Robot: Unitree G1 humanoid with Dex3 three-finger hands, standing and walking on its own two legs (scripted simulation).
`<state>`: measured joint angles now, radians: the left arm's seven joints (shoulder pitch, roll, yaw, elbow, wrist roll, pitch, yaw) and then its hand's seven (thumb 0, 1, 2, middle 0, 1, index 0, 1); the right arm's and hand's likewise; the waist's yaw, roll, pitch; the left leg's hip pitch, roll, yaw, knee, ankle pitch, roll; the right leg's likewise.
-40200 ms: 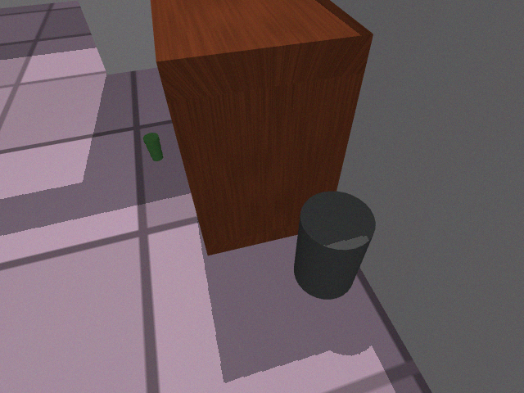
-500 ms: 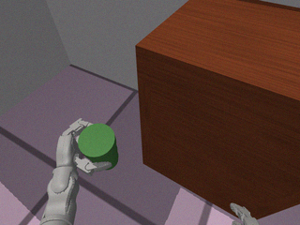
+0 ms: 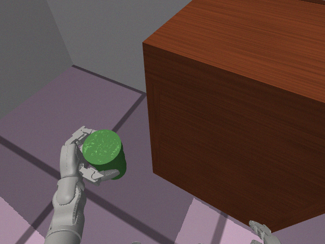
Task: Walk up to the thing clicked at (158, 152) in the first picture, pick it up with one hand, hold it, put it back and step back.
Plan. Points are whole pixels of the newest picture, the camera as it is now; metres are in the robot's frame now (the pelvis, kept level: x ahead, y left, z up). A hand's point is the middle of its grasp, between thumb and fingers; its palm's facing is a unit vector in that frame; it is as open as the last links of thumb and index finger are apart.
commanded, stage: crouch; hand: left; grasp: from above
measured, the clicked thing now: (109, 158) +0.33 +0.16 +0.01
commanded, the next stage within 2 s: lower in 1.80 s
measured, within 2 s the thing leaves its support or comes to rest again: neither
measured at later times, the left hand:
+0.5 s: hand (113, 175) +0.38 +0.20 -0.21, palm faces +0.15 -0.99 +0.00, open 11.0 cm
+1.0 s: hand (119, 185) +0.42 +0.21 -0.41, palm faces +0.14 -0.99 -0.02, open 11.0 cm
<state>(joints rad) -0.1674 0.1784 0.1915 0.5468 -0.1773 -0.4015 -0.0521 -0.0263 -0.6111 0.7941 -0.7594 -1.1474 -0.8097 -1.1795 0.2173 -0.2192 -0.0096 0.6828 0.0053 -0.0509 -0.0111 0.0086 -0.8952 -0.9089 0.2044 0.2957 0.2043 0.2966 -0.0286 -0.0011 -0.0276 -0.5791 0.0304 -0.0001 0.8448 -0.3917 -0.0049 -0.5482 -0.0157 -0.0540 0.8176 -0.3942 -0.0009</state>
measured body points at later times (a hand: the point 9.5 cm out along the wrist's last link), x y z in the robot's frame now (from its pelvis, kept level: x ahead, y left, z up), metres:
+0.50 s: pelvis -0.04 +0.00 -0.19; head +0.13 +0.02 +0.23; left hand +0.37 +0.25 -0.21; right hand +0.07 -0.26 -0.31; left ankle +0.02 +0.12 -0.70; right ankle +0.01 -0.12 -0.70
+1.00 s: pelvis -0.09 +0.01 -0.36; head +0.14 +0.05 +0.03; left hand +0.40 +0.27 -0.41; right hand -0.03 -0.27 -0.47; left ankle +0.02 +0.12 -0.70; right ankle +0.01 -0.12 -0.70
